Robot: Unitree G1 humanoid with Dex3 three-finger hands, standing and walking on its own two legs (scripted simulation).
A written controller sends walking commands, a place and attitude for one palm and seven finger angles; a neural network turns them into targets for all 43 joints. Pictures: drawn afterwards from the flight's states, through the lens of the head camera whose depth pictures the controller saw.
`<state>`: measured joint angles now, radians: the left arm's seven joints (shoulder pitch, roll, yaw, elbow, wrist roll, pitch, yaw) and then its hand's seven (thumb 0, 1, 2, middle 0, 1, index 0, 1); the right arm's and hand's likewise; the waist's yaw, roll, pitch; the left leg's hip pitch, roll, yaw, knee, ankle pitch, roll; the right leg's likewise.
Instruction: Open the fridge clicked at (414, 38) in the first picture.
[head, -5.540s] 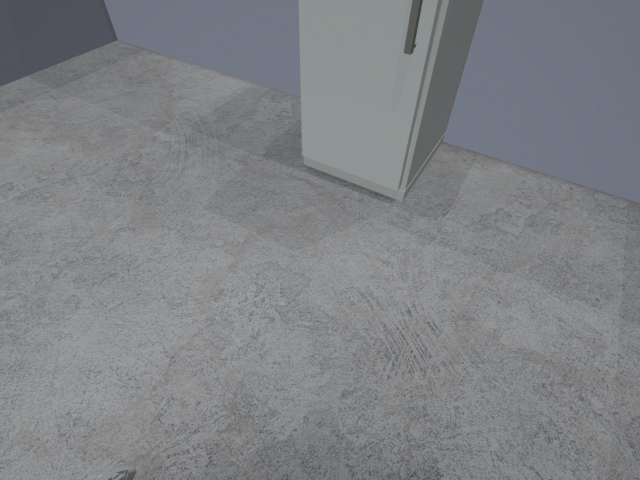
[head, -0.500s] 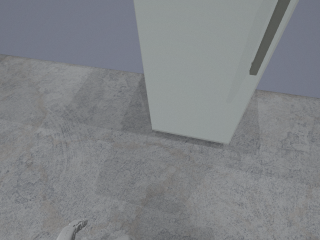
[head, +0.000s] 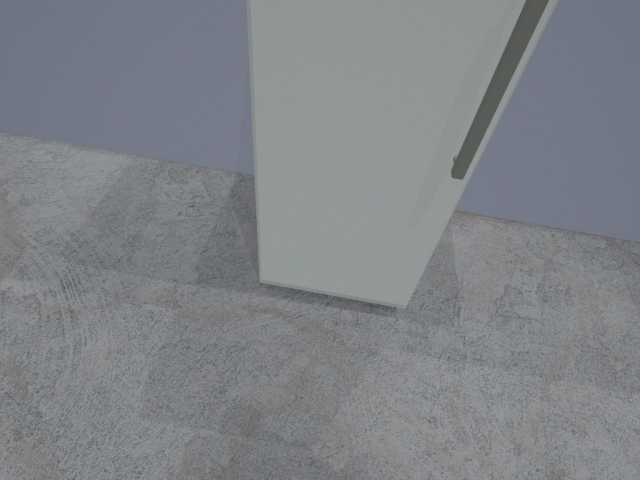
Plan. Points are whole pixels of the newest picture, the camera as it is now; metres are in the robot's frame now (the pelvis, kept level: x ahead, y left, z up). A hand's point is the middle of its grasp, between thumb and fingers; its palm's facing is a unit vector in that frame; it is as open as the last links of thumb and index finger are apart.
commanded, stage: take the last steps up to it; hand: right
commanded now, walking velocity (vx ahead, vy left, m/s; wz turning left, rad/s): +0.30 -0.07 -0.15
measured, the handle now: (498, 74) +0.77 -0.25 +0.17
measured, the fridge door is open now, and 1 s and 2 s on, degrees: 0 0 0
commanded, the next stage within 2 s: come to a stop and stand still in 1.08 s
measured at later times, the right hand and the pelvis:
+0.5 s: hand out of the picture -0.08 -0.22 -0.17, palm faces +0.20 +0.97 -0.15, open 7.4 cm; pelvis +0.05 -0.07 +0.00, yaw -5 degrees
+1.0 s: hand (480, 376) +0.34 -0.26 -0.16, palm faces -0.04 +0.98 -0.18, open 7.4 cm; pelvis +0.21 -0.09 -0.01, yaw -1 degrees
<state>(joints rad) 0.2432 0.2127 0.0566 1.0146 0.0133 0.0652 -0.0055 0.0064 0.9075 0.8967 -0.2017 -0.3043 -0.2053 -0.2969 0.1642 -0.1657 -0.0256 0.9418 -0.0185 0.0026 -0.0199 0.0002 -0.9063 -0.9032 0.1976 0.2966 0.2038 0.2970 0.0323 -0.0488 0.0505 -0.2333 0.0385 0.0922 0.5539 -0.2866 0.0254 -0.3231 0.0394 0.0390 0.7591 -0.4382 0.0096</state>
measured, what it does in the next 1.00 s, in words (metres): walks ahead: right foot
